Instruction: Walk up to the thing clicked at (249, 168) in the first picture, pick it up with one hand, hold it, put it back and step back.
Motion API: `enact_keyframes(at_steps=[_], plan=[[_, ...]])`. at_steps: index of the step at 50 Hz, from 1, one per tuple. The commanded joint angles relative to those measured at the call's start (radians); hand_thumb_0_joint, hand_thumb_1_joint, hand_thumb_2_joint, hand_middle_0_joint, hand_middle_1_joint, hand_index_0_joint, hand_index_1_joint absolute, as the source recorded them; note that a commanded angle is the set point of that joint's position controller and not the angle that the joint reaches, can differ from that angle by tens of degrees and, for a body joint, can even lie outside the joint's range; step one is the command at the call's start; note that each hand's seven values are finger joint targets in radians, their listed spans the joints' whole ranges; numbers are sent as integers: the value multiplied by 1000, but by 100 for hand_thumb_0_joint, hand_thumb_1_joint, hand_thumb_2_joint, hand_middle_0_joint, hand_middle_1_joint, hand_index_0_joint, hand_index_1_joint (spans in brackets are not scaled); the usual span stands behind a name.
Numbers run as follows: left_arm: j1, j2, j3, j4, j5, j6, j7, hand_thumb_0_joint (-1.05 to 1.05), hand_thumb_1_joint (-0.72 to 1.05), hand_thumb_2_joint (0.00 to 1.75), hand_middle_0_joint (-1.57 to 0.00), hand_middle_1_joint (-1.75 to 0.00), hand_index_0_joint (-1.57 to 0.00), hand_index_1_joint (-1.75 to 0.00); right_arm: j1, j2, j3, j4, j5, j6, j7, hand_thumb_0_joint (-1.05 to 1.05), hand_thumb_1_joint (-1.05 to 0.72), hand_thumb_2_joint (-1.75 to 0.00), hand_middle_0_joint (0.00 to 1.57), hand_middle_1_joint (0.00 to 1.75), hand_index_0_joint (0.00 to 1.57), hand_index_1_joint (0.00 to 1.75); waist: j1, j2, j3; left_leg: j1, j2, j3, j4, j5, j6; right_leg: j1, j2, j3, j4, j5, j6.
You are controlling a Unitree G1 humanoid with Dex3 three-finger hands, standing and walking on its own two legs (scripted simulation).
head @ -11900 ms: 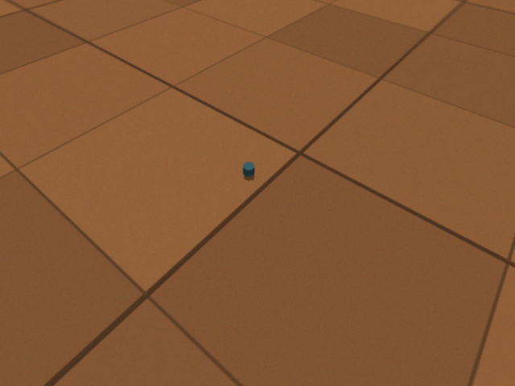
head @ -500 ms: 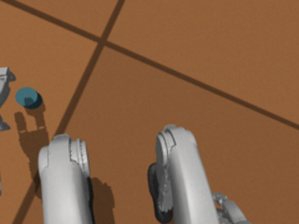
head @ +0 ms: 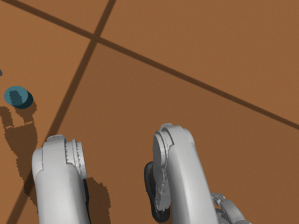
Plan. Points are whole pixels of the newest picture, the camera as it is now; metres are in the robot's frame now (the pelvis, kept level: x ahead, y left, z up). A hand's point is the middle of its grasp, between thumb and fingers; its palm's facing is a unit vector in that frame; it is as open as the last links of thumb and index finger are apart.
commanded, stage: rise first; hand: left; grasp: from above
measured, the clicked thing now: (19, 97) +0.45 +0.33 -0.29
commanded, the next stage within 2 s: approach in 1.10 s
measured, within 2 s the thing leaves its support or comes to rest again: neither
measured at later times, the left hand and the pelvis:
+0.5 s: hand out of the picture +0.41 +0.36 -0.16, palm faces -0.44 -0.11 -0.89, open 13.9 cm; pelvis +0.00 +0.00 +0.00, yaw +0 degrees
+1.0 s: hand out of the picture +0.40 +0.36 -0.17, palm faces -0.45 -0.11 -0.89, open 13.4 cm; pelvis -0.01 +0.00 +0.00, yaw +0 degrees
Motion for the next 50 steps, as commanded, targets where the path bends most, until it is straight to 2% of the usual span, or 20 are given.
enact_keyframes(at_steps=[1,3,4,8,12,15,17,19,21,23,24,26,28,29,31,35,40,44,46,50], plan=[[-265,284,29,-126,-22,4,33,0,-56,101,-9,-101,-8,-102,184,-256,-76,-9,-3,2,-6,0,-90,-90,20,30,20,30,-1,321,-659,552,-13,135,-224,182,51,265,25,-99,-243,262,-75],[-271,300,37,-140,-25,3,30,0,-55,101,-10,-99,-9,-101,187,-260,-76,-15,-1,2,-6,0,-90,-90,20,30,20,30,3,331,-661,550,-11,134,-226,172,50,266,24,-100,-247,254,-75],[-264,313,45,-162,-21,3,29,0,-54,100,-10,-99,-9,-100,181,-258,-75,-14,-1,4,-7,0,-90,-90,20,30,20,30,22,366,-685,574,-15,136,-238,180,46,268,24,-100,-239,255,-79],[-248,277,23,-132,-18,7,18,0,-54,100,-11,-98,-10,-100,184,-257,-76,-19,0,8,-4,0,-90,-90,20,30,20,30,1,354,-652,564,-16,130,-246,166,45,251,24,-109,-237,243,-80],[-264,285,21,-176,-19,5,10,0,-53,99,-11,-99,-10,-100,187,-259,-80,-25,8,11,-3,0,-90,-90,20,30,20,30,8,364,-689,591,-14,128,-251,178,44,257,23,-109,-239,256,-80],[-271,296,30,-180,-21,3,10,0,-53,99,-12,-99,-11,-100,182,-258,-79,-26,10,11,-4,0,-90,-90,20,30,20,30,11,358,-673,571,-15,130,-253,163,45,254,23,-106,-244,243,-80],[-256,277,15,-157,-22,3,7,0,-51,98,-14,-98,-12,-99,183,-252,-76,-29,12,12,-5,0,-90,-90,20,30,20,30,7,326,-663,547,-15,134,-243,158,51,264,26,-99,-262,244,-76],[-259,296,29,-148,-25,1,9,0,-51,98,-14,-97,-13,-99,191,-253,-70,-27,9,12,-4,0,-90,-90,20,30,20,30,2,297,-653,512,-19,139,-233,159,56,290,24,-93,-268,247,-71],[-240,276,6,-133,-21,2,3,0,-52,99,-14,-97,-12,-99,187,-247,-71,-26,12,11,-5,0,-90,-90,20,30,20,30,6,300,-645,517,-17,141,-234,160,56,293,25,-87,-275,251,-72],[-278,304,22,-170,-16,-4,3,0,-50,97,-14,-96,-13,-98,191,-251,-71,-25,14,13,-7,0,-90,-90,20,30,20,30,10,315,-690,543,-16,135,-238,172,53,297,26,-93,-265,256,-74],[-246,284,18,-124,-21,1,2,0,-50,97,-15,-97,-14,-98,196,-253,-73,-24,9,11,-6,0,-90,-90,20,30,20,30,1,301,-657,533,-17,136,-237,165,54,287,24,-94,-265,251,-72],[-265,266,-4,-134,-21,-1,-2,0,-50,98,-16,-95,-14,-97,193,-250,-71,-23,12,10,-7,0,-90,-90,20,30,20,30,-5,307,-649,537,-18,133,-246,147,52,276,25,-97,-270,232,-76],[-300,297,10,-176,-23,-9,2,0,-48,95,-17,-95,-15,-96,186,-252,-69,-28,14,10,-9,0,-90,-90,20,30,20,30,3,325,-666,543,-15,133,-248,140,51,276,27,-98,-273,223,-76],[-254,286,11,-117,-21,0,0,0,-48,95,-18,-94,-16,-96,188,-253,-69,-24,16,9,-10,0,-91,-90,20,30,20,30,8,313,-644,540,-18,134,-248,143,50,267,24,-97,-265,225,-77],[-278,301,24,-166,-18,-3,2,0,-47,95,-17,-94,-16,-95,191,-257,-70,-28,12,8,-9,0,-90,-90,20,30,20,30,10,345,-674,573,-17,131,-252,169,46,273,22,-102,-253,245,-78],[-283,286,4,-143,-12,-1,0,0,-47,95,-18,-94,-16,-95,182,-256,-69,-28,16,11,-9,0,-90,-90,20,30,20,30,-1,340,-658,567,-16,130,-250,161,47,251,25,-102,-256,242,-79],[-285,297,16,-157,-20,-7,7,0,-45,93,-20,-90,-18,-92,176,-257,-67,-31,12,5,-9,0,-90,-90,20,30,20,30,5,350,-653,552,-18,132,-256,135,46,250,23,-104,-257,216,-79],[-292,292,3,-117,-12,-10,8,0,-42,90,-21,-90,-21,-91,179,-256,-60,-28,7,5,-10,0,-90,-90,20,30,20,30,-15,298,-628,497,-20,135,-238,112,55,265,26,-93,-278,201,-73],[-287,313,17,-113,-12,-15,15,0,-43,91,-22,-89,-21,-91,176,-258,-57,-24,5,3,-13,0,-90,-90,20,30,20,30,-5,305,-638,507,-20,136,-233,114,54,269,25,-93,-276,199,-72],[-290,297,3,-104,-4,-17,20,0,-42,90,-21,-90,-21,-91,177,-256,-55,-20,4,-2,-11,0,-90,-90,20,30,20,30,-7,337,-637,537,-21,131,-247,122,47,249,27,-102,-259,205,-78]])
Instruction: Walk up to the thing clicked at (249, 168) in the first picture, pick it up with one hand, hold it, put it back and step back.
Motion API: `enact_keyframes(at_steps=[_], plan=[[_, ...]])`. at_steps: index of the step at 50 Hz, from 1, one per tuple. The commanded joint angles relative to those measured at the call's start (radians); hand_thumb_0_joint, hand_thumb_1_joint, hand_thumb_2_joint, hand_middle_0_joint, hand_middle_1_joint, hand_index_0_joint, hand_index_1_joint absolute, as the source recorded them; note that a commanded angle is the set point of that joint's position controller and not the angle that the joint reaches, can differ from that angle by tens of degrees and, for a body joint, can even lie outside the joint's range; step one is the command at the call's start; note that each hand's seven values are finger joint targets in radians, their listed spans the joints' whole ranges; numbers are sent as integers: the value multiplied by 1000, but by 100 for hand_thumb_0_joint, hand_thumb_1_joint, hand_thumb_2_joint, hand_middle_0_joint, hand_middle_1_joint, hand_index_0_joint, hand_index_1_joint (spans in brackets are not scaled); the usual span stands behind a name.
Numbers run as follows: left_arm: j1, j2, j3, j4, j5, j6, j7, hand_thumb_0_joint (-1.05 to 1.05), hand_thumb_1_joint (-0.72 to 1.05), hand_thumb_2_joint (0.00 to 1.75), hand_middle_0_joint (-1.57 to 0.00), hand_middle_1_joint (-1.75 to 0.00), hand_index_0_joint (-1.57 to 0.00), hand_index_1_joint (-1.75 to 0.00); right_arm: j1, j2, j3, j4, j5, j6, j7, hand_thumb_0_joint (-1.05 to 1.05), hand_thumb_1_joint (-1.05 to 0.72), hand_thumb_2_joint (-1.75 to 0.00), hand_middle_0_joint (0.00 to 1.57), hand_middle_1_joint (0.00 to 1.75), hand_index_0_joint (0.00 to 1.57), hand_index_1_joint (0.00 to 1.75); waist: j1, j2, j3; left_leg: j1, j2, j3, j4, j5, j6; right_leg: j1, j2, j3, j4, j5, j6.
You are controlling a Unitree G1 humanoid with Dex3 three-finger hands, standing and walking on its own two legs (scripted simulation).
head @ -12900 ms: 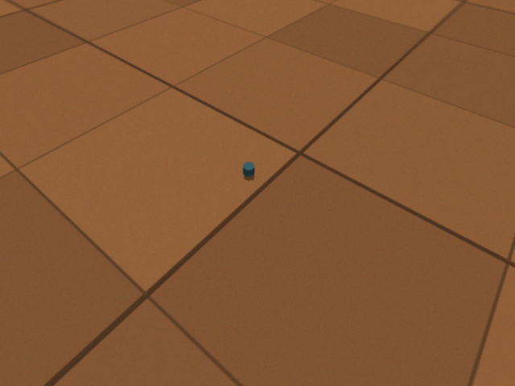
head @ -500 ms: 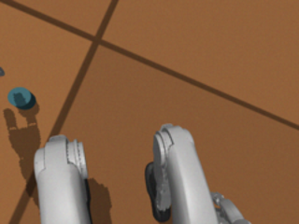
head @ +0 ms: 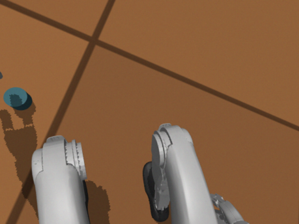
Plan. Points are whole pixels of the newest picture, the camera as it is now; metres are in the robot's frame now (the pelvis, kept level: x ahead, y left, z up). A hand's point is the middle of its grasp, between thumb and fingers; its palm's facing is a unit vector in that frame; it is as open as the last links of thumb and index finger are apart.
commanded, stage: rise first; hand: left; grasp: from above
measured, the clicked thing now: (18, 99) +0.46 +0.33 -0.29
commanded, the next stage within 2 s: approach in 0.10 s
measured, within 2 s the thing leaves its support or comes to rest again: neither
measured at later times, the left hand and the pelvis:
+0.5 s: hand (1, 94) +0.44 +0.33 -0.17, palm faces -0.45 -0.08 -0.89, open 13.7 cm; pelvis +0.00 +0.00 +0.00, yaw +0 degrees
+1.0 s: hand out of the picture +0.43 +0.34 -0.18, palm faces -0.50 -0.11 -0.86, open 14.2 cm; pelvis +0.00 +0.00 +0.00, yaw +0 degrees
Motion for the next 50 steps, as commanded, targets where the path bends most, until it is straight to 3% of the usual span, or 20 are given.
enact_keyframes(at_steps=[1,8,10,13,15,19,22,26,27,28,31,35,37,38,42,43,46,50], plan=[[-287,286,26,-137,-6,-2,43,0,-42,90,-21,-89,-21,-90,165,-258,-80,-11,-4,-5,-10,0,-90,-90,20,30,20,30,2,337,-651,554,-11,130,-233,106,40,241,29,-100,-242,190,-83],[-268,293,43,-155,-4,12,52,0,-36,85,-25,-88,-25,-87,173,-259,-82,-10,-5,-6,-8,0,-90,-90,20,30,20,30,12,357,-664,568,-13,136,-237,131,39,249,25,-101,-237,216,-81],[-264,299,52,-170,-6,17,53,0,-42,92,-27,-84,-23,-88,177,-256,-84,-11,-5,-6,-6,0,-90,-90,20,30,20,30,19,370,-681,569,-15,138,-241,138,38,260,24,-98,-235,223,-83],[-288,250,10,-139,-10,22,42,0,-45,91,-13,-96,-14,-95,172,-256,-81,-13,-6,-6,-5,0,-89,-89,20,30,20,30,-11,354,-650,569,-13,126,-247,123,37,225,24,-109,-228,209,-84],[-319,212,-26,-127,-15,23,35,0,-47,93,-12,-98,-13,-96,178,-260,-86,-12,-2,-11,-4,0,-89,-89,20,30,20,30,-37,340,-602,550,-11,123,-246,104,39,201,22,-109,-238,198,-83],[-396,156,-83,-140,-27,11,37,0,-51,98,-12,-96,-11,-97,203,-260,-79,-4,2,-20,-5,0,-89,-89,20,30,20,30,-72,344,-625,551,-7,115,-233,111,38,211,25,-112,-248,212,-80],[-432,144,-100,-108,-17,12,58,0,-51,97,-10,-100,-10,-99,223,-263,-70,1,-4,-31,-8,0,-89,-89,20,30,20,30,-95,326,-616,543,-4,116,-218,113,39,226,27,-112,-255,220,-75],[-397,219,-37,-51,11,51,107,0,-52,99,-10,-99,-10,-99,217,-268,-53,-14,-7,-41,-5,0,-89,-89,20,30,20,30,-57,400,-633,586,-4,129,-230,153,30,232,25,-114,-226,252,-81],[-400,251,-1,-71,17,61,122,0,-53,100,-9,-99,-9,-100,214,-273,-50,-17,-9,-38,-4,0,-89,-89,20,30,20,30,-45,410,-660,596,-4,129,-235,171,30,246,25,-118,-220,265,-81],[-363,254,3,-12,27,80,129,0,-53,100,-10,-99,-9,-100,208,-266,-42,-26,-11,-40,3,0,-89,-89,20,30,20,30,-45,409,-638,573,-7,135,-232,164,33,248,28,-111,-217,265,-84],[-351,312,55,-49,11,123,144,0,-54,100,-10,-99,-9,-100,187,-276,-37,-52,-9,-37,6,0,-90,-89,20,30,20,30,-11,412,-694,570,-8,146,-230,176,41,279,26,-102,-219,277,-82],[-340,317,39,-47,-20,167,121,0,-57,102,-9,-99,-7,-100,172,-269,-29,-58,-3,-32,9,0,-89,-89,20,30,20,30,-20,351,-699,485,-4,155,-201,161,58,339,36,-72,-240,278,-73],[-324,284,17,-32,-57,172,90,0,-58,103,-8,-99,-6,-101,182,-268,-33,-55,0,-34,9,0,-89,-89,20,30,20,30,-36,294,-662,434,-7,150,-201,127,66,341,36,-72,-252,247,-68],[-287,234,-14,24,-70,176,65,0,-57,102,-8,-100,-7,-101,189,-257,-33,-50,-3,-37,13,0,-89,-89,20,30,20,30,-50,261,-611,388,-7,147,-198,110,68,356,41,-61,-258,231,-66],[-328,241,-29,-73,-119,132,-15,0,-58,102,-8,-100,-7,-101,210,-264,-42,-43,-6,-42,8,0,-89,-89,20,30,20,30,-57,235,-626,398,-6,130,-197,89,67,365,36,-73,-274,197,-63],[-333,258,-15,-113,-116,116,-28,0,-57,104,-9,-100,-7,-102,212,-275,-47,-52,-7,-41,7,0,-89,-89,20,30,20,30,-54,253,-657,424,-9,127,-208,91,62,376,35,-85,-267,198,-66],[-335,207,-56,-174,-95,63,-53,0,-56,104,-9,-101,-8,-102,239,-269,-57,-28,0,-33,5,0,-90,-89,20,30,20,30,-64,300,-660,482,-5,123,-202,100,47,348,37,-92,-258,209,-72],[-337,196,-48,-196,-73,10,-22,0,-58,102,-7,-101,-6,-101,239,-272,-60,-32,8,-20,4,0,-90,-90,20,30,20,30,-58,326,-661,535,-4,116,-200,141,38,319,36,-110,-245,248,-75]])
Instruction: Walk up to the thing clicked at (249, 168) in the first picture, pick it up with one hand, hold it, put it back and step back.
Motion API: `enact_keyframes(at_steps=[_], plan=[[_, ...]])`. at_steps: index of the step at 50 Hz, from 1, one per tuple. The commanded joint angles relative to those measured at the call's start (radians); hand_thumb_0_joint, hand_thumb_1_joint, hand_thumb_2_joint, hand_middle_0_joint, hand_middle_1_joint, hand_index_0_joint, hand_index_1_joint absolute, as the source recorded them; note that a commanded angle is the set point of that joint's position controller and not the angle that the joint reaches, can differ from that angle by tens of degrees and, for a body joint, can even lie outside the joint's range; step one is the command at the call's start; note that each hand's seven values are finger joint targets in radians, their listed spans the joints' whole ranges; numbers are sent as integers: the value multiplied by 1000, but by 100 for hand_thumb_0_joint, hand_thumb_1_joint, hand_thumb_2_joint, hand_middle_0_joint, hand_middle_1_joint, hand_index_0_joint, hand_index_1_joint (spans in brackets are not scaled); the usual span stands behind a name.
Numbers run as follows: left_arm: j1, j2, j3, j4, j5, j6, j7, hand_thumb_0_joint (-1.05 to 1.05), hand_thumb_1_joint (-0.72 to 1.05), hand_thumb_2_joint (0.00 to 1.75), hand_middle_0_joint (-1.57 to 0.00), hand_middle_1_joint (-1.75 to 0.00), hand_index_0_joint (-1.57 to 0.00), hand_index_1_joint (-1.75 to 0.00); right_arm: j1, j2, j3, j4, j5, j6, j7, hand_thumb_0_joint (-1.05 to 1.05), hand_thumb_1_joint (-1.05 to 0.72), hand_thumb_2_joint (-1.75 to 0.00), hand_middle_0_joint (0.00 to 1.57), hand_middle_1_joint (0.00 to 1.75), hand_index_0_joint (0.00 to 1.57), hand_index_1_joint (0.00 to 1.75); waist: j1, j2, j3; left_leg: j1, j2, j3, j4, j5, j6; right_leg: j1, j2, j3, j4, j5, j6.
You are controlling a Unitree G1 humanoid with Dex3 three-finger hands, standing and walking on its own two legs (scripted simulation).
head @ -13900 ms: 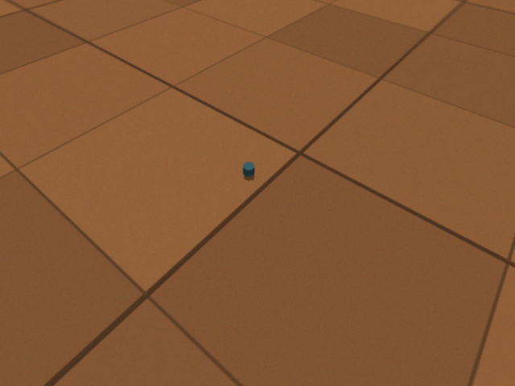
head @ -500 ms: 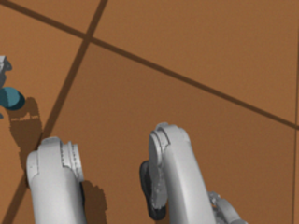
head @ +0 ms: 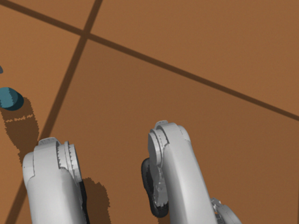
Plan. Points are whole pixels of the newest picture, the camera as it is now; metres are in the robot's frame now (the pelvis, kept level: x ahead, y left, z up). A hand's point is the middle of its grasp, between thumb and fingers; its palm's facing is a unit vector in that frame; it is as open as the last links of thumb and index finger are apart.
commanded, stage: close in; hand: left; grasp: from above
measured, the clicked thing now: (9, 99) +0.45 +0.34 -0.29
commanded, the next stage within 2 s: rest palm in 0.06 s
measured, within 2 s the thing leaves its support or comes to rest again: neither
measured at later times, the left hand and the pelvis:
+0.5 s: hand (6, 102) +0.43 +0.32 -0.23, palm faces -0.45 -0.12 -0.89, open 14.3 cm; pelvis +0.00 +0.00 -0.02, yaw -2 degrees
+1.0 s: hand (5, 104) +0.43 +0.33 -0.26, palm faces -0.46 -0.16 -0.87, open 14.5 cm; pelvis +0.01 +0.01 -0.02, yaw -4 degrees
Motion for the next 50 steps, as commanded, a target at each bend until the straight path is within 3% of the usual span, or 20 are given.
enact_keyframes(at_steps=[1,6,10,15,21,24,26,29,30,31,32,33,38,39,40,41,43,45,46,50], plan=[[-294,214,22,-138,17,-65,67,0,-57,101,-7,-101,-7,-101,195,-267,-84,-10,4,12,-11,0,-90,-89,20,30,20,30,-43,317,-671,527,-10,119,-212,160,45,321,27,-117,-253,255,-75],[-296,247,43,-19,87,-71,159,0,-55,101,-6,-100,-7,-100,161,-271,-71,-7,-4,9,-10,0,-89,-89,20,30,20,30,-33,347,-603,545,-6,116,-225,163,42,248,30,-130,-228,252,-82],[-340,274,63,1,136,-57,231,0,-56,103,-7,-97,-5,-99,143,-279,-56,-7,-25,0,0,0,-89,-90,20,30,20,30,-46,407,-645,581,-5,114,-222,185,37,239,31,-139,-200,272,-84],[-354,235,14,190,140,-18,285,0,-55,100,-6,-98,-5,-99,121,-289,-32,-5,-60,-33,8,0,-89,-90,20,30,20,30,-113,333,-541,488,-3,109,-192,97,47,207,36,-138,-212,213,-75],[-380,308,28,171,103,4,310,0,-55,99,-6,-98,-5,-99,100,-313,-11,-9,-72,-84,20,0,-89,-90,20,30,20,30,-101,357,-563,481,1,104,-183,56,47,228,41,-141,-209,165,-76],[-373,383,77,127,96,0,312,0,-56,99,-6,-98,-5,-99,93,-329,0,-27,-84,-101,24,0,-89,-90,20,30,20,30,-95,395,-616,514,6,100,-172,97,44,276,43,-143,-196,208,-74],[-342,312,32,172,81,5,303,0,-55,98,-6,-99,-5,-99,94,-313,13,-18,-87,-109,33,0,-90,-90,20,30,20,30,-109,372,-582,480,6,100,-161,98,47,277,48,-144,-194,218,-72],[-317,410,100,153,74,7,306,0,-57,99,-6,-98,-4,-99,107,-341,16,-26,-90,-120,41,0,-90,-90,20,30,20,30,-102,358,-584,476,10,95,-139,133,50,307,47,-148,-189,256,-65],[-301,393,90,161,73,8,300,0,-57,98,-6,-97,-5,-98,111,-335,18,-29,-91,-124,46,0,-90,-90,20,30,20,30,-107,365,-571,477,8,99,-136,141,50,313,46,-143,-182,265,-66],[-267,412,119,153,70,7,305,0,-57,98,-6,-97,-5,-99,122,-340,16,-21,-100,-122,47,0,-90,-90,20,30,20,30,-97,376,-598,509,12,97,-146,177,46,340,50,-150,-187,296,-65],[-271,366,80,158,72,7,301,0,-57,99,-6,-97,-4,-98,101,-330,24,-34,-100,-128,53,0,-90,-90,20,30,20,30,-103,386,-583,511,14,92,-139,181,42,317,52,-156,-171,301,-67],[-261,365,81,154,64,5,296,0,-57,98,-6,-97,-4,-98,101,-329,27,-31,-103,-129,57,0,-90,-90,20,30,20,30,-107,389,-583,513,16,89,-135,196,43,333,57,-161,-171,319,-65],[-226,402,119,122,45,-2,290,0,-57,98,-6,-97,-4,-98,118,-339,25,-22,-112,-123,67,0,-90,-90,20,30,20,30,-99,390,-604,512,21,81,-132,237,45,380,60,-164,-176,364,-60],[-239,379,94,109,48,-5,287,0,-58,99,-6,-96,-4,-98,109,-335,30,-33,-107,-126,69,0,-90,-90,20,30,20,30,-102,402,-593,524,20,78,-134,239,40,360,57,-171,-166,356,-64],[-207,428,146,122,42,-7,293,0,-59,100,-6,-96,-3,-98,132,-344,27,-14,-112,-117,68,0,-90,-90,20,30,20,30,-99,405,-597,524,22,73,-138,240,41,379,58,-174,-171,359,-63],[-220,386,104,118,49,-12,286,0,-59,100,-6,-95,-3,-98,114,-341,25,-29,-110,-118,70,0,-90,-90,20,30,20,30,-103,411,-575,524,24,71,-140,229,38,353,58,-174,-163,343,-66],[-254,404,110,120,58,-24,286,0,-59,100,-6,-96,-4,-98,120,-345,26,-21,-114,-117,74,0,-90,-90,20,30,20,30,-128,401,-553,517,26,66,-134,203,40,340,59,-182,-165,327,-64],[-238,402,120,104,55,-34,293,0,-59,102,-6,-95,-3,-98,117,-344,25,-19,-112,-109,71,0,-90,-90,20,30,20,30,-114,402,-578,520,26,65,-132,214,41,368,61,-175,-173,343,-63],[-253,367,81,127,60,-35,291,0,-60,103,-6,-94,-3,-98,110,-344,28,-26,-116,-113,75,0,-90,-90,20,30,20,30,-130,388,-546,507,26,67,-121,198,43,347,59,-174,-170,333,-61],[-271,367,62,146,72,-50,301,0,-61,104,-7,-94,-2,-98,98,-354,31,-25,-114,-118,76,0,-90,-90,20,30,20,30,-142,401,-505,501,24,61,-132,162,38,313,58,-186,-171,293,-64]])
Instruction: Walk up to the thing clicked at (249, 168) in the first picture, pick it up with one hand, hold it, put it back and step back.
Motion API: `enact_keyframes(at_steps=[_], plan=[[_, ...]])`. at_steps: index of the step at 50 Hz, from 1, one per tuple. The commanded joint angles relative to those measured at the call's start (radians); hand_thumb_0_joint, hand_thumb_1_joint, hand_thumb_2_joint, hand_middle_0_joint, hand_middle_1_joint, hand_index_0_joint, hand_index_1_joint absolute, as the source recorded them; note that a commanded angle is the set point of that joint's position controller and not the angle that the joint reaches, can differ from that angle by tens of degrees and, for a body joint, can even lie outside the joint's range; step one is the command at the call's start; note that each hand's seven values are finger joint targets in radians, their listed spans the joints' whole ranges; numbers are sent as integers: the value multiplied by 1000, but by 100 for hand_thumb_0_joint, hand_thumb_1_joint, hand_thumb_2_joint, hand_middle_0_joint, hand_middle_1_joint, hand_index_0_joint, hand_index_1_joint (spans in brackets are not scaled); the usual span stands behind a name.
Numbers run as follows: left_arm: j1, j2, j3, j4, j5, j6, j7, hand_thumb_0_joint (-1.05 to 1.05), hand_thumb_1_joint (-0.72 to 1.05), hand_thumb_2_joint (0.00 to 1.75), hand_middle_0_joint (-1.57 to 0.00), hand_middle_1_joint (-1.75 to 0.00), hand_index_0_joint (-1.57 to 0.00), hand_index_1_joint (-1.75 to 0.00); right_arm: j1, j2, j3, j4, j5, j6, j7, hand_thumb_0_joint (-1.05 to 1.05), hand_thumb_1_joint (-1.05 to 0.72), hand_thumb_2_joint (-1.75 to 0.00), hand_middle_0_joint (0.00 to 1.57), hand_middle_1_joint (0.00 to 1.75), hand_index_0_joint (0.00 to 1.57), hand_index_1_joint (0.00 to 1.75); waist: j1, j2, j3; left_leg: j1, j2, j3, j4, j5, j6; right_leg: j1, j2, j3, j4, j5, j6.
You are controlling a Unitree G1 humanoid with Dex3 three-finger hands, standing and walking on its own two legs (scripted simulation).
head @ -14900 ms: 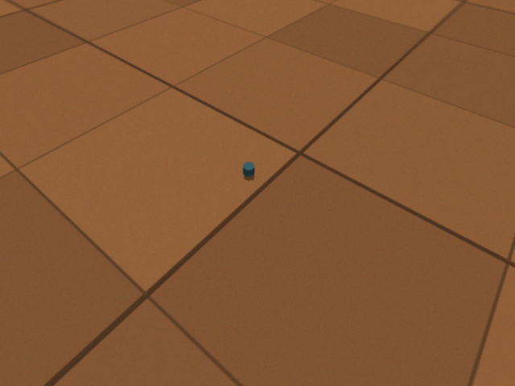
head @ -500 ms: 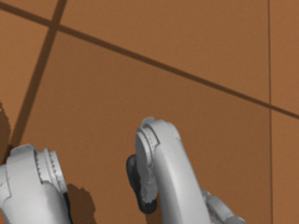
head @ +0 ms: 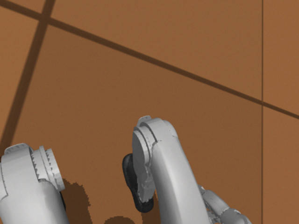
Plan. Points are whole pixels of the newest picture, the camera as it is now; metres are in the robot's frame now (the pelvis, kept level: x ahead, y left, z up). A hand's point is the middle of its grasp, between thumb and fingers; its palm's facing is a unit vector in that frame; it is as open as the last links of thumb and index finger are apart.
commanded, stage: rest palm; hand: left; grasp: from above
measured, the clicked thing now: out of the picture +0.42 +0.36 -0.27
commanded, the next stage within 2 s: close in 0.68 s
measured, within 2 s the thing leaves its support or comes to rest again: neither
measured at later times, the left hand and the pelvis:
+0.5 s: hand out of the picture +0.41 +0.34 -0.25, palm faces -0.41 -0.16 -0.90, open 14.4 cm; pelvis +0.00 +0.00 +0.00, yaw -1 degrees
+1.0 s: hand out of the picture +0.41 +0.34 -0.25, palm faces -0.41 -0.18 -0.89, open 13.9 cm; pelvis -0.01 +0.01 +0.00, yaw -2 degrees
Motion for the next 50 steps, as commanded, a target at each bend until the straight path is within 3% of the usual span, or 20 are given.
enact_keyframes(at_steps=[1,2,4,7,10,14,15,17,22,23,25,26,27,28,33,35,40,46,48,50], plan=[[-252,229,-1,-93,-2,-21,52,0,-60,103,-6,-95,-3,-99,180,-321,-93,16,0,2,-5,0,-90,-90,20,30,20,30,-43,490,-614,513,21,134,-247,207,37,285,30,-143,-214,299,-82],[-233,218,-23,-65,13,-18,53,0,-59,103,-7,-95,-3,-99,175,-315,-87,14,-2,0,-3,0,-90,-90,20,30,20,30,-50,490,-599,506,22,139,-237,206,37,292,30,-133,-212,301,-82],[-245,242,-2,-82,17,-24,71,0,-60,104,-6,-95,-2,-99,175,-319,-84,16,-2,1,-6,0,-89,-90,20,30,20,30,-42,491,-628,515,23,135,-246,209,37,308,34,-137,-220,303,-82],[-259,200,-48,-55,20,-17,82,0,-59,103,-6,-95,-3,-99,140,-323,-80,7,-3,-9,-1,0,-90,-90,20,30,20,30,-48,479,-599,500,23,133,-240,182,37,272,35,-142,-211,279,-82],[-264,232,-30,-63,23,-9,106,0,-60,104,-7,-95,-2,-99,142,-333,-75,4,-2,-18,0,0,-90,-90,20,30,20,30,-44,500,-616,526,24,129,-247,203,33,280,37,-148,-209,296,-82],[-255,194,-64,-38,24,14,128,0,-59,103,-7,-97,-3,-100,130,-331,-67,10,-10,-33,8,0,-90,-90,20,30,20,30,-53,492,-593,502,26,136,-244,188,35,291,45,-137,-222,290,-80],[-270,222,-47,-46,18,18,136,0,-58,102,-7,-98,-4,-101,130,-336,-63,13,-8,-36,9,0,-90,-90,20,30,20,30,-48,493,-601,498,25,136,-240,188,37,290,43,-141,-221,292,-79],[-259,209,-63,-33,11,36,140,0,-59,103,-7,-97,-3,-101,122,-333,-60,9,-5,-45,16,0,-90,-90,20,30,20,30,-45,503,-585,494,26,136,-240,186,36,281,42,-136,-217,289,-81],[-270,248,-23,-63,-11,58,144,0,-59,103,-7,-98,-3,-101,123,-347,-59,-13,1,-62,25,0,-90,-90,20,30,20,30,-40,511,-636,532,30,122,-249,218,32,305,43,-148,-209,315,-80],[-257,223,-47,-39,-10,64,138,0,-59,102,-7,-98,-3,-102,121,-338,-58,-4,5,-63,27,0,-90,-91,20,30,20,30,-43,517,-621,516,32,125,-243,218,32,308,45,-140,-205,318,-82],[-276,235,-45,-49,-18,71,130,0,-58,102,-7,-99,-4,-102,121,-343,-52,-6,3,-72,33,0,-90,-90,20,30,20,30,-49,521,-621,520,30,126,-232,227,34,305,43,-145,-202,328,-78],[-249,292,16,-39,-27,74,131,0,-59,102,-7,-99,-4,-102,142,-358,-59,0,2,-69,30,0,-90,-91,20,30,20,30,-44,508,-630,522,32,121,-236,236,34,320,42,-148,-206,332,-77],[-257,258,-21,-18,-25,78,114,0,-60,103,-7,-99,-3,-102,129,-345,-56,-7,8,-74,32,0,-90,-91,20,30,20,30,-50,510,-585,496,28,129,-225,213,36,299,36,-140,-199,312,-78],[-244,292,16,-36,-38,74,112,0,-59,104,-7,-99,-4,-102,145,-354,-61,0,6,-74,31,0,-90,-91,20,30,20,30,-42,507,-608,512,32,124,-234,230,35,317,38,-144,-209,323,-76],[-226,257,-6,-26,-48,57,67,0,-59,103,-7,-100,-4,-103,156,-344,-57,-5,-1,-59,26,0,-90,-91,20,30,20,30,-55,491,-603,489,29,121,-241,219,37,343,42,-142,-220,317,-78],[-234,224,-35,-41,-61,40,44,0,-58,105,-8,-101,-4,-104,152,-342,-58,-10,0,-56,25,0,-90,-91,20,30,20,30,-63,489,-601,495,31,113,-238,227,37,346,41,-143,-217,322,-78],[-239,244,-42,-65,-52,-14,44,0,-53,103,-8,-102,-6,-104,151,-338,-38,-5,1,-34,13,0,-89,-90,20,30,20,30,-63,469,-614,503,34,111,-224,231,40,366,44,-147,-229,338,-72],[-259,279,-24,-141,9,-36,101,0,-48,97,-9,-100,-9,-100,129,-348,-40,-12,-7,-23,12,0,-89,-90,20,30,20,30,-43,559,-623,554,34,116,-247,236,24,324,45,-162,-202,328,-83],[-218,254,-29,-76,27,-21,123,0,-47,97,-9,-102,-9,-102,118,-344,-42,-7,-13,-25,16,0,-89,-90,20,30,20,30,-50,550,-592,537,37,114,-252,219,23,306,48,-162,-203,313,-85],[-231,214,-61,-56,28,-1,133,0,-47,97,-9,-101,-9,-101,125,-348,-47,-3,-16,-34,23,0,-89,-90,20,30,20,30,-70,525,-558,518,34,116,-250,202,25,286,48,-165,-210,304,-81]])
